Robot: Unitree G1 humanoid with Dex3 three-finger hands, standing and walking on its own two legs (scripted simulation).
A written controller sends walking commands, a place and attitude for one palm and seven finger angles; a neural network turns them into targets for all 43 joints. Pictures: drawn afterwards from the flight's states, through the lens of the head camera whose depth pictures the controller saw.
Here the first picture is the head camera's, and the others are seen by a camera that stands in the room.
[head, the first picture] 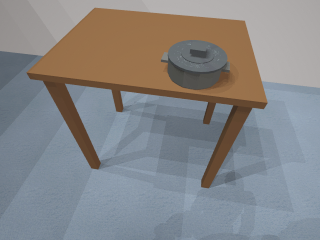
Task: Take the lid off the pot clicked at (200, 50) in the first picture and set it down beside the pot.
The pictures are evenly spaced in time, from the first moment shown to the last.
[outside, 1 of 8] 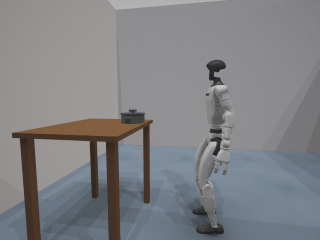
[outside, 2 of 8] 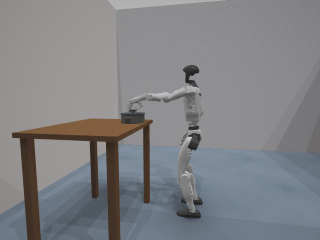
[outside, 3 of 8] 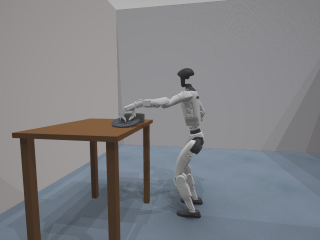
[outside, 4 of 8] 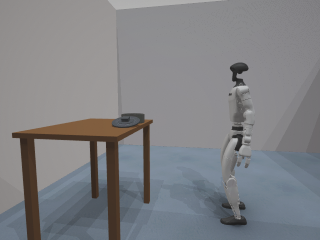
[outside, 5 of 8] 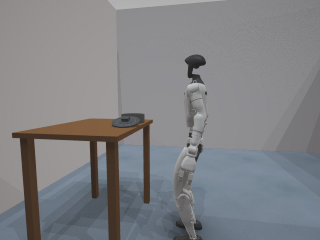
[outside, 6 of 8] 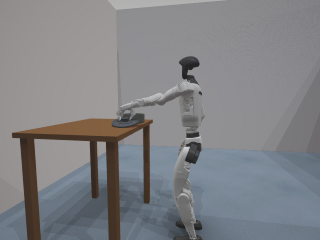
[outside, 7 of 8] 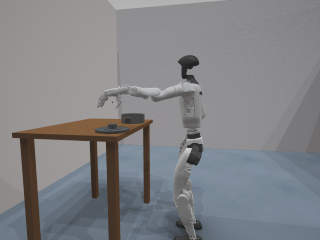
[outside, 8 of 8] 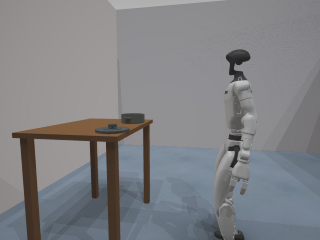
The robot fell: no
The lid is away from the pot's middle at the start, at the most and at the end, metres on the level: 0.00 0.46 0.46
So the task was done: no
